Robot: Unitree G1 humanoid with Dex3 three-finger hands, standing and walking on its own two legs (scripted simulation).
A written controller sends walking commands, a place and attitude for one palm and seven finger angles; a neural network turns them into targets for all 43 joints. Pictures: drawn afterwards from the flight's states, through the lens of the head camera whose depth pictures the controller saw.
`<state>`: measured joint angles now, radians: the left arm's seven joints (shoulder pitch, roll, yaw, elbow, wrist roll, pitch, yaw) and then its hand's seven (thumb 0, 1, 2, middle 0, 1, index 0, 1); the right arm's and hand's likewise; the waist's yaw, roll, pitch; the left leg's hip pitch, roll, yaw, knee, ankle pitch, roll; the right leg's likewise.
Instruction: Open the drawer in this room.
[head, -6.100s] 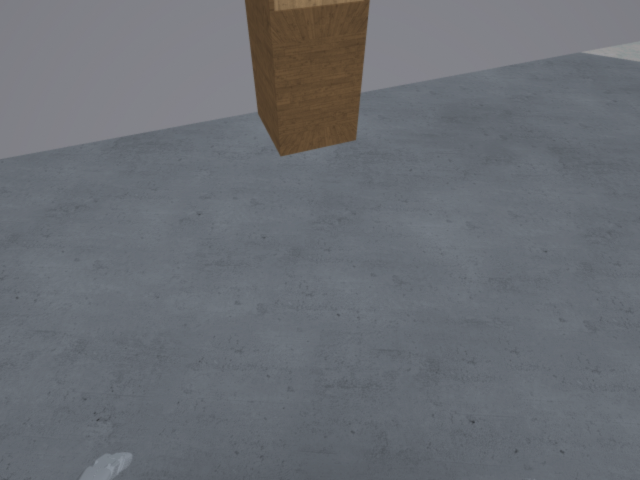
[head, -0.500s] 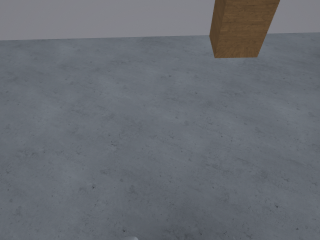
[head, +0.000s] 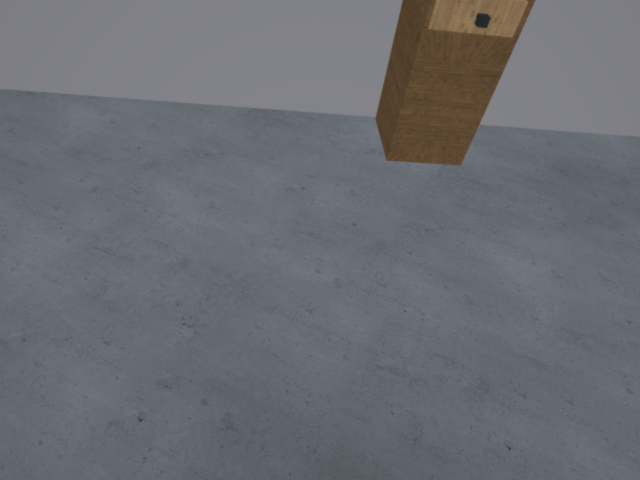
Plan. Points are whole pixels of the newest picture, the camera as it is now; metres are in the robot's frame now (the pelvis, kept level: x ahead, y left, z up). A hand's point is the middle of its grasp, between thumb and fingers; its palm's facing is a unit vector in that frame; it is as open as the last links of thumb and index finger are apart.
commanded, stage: turn or walk to find it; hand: left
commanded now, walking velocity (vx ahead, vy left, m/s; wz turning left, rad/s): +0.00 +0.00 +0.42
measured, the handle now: (481, 18) +1.87 -0.51 -0.01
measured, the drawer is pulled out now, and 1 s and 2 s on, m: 0.00 0.00 0.00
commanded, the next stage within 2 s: stand and wait in 0.02 s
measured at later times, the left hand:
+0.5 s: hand out of the picture +0.04 +0.17 -0.17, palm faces +0.04 -0.97 -0.22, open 7.3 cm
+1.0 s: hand out of the picture +0.00 +0.14 -0.18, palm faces +0.01 -0.99 -0.16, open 7.3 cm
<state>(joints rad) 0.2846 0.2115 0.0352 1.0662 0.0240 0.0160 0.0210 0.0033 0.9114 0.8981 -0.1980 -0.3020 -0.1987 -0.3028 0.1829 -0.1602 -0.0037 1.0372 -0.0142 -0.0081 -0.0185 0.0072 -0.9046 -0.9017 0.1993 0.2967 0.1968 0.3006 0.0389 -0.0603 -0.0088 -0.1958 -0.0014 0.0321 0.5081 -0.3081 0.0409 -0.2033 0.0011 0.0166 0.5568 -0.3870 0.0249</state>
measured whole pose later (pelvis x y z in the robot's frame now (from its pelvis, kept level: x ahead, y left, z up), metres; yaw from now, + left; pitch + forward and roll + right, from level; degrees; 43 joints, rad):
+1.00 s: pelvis +0.01 -0.03 +0.00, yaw -3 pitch +0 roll -1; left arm 0.28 0.15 0.03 1.13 0.02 0.02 0.01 0.00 0.91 0.90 -0.20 -0.30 -0.20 -0.30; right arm 0.26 -0.17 -0.02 1.12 -0.01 0.00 -0.05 0.01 -0.91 -0.90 0.20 0.30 0.20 0.30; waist 0.01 0.00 0.04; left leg -0.18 0.04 0.06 0.51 -0.33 0.00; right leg -0.22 0.06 0.01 0.47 -0.24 -0.03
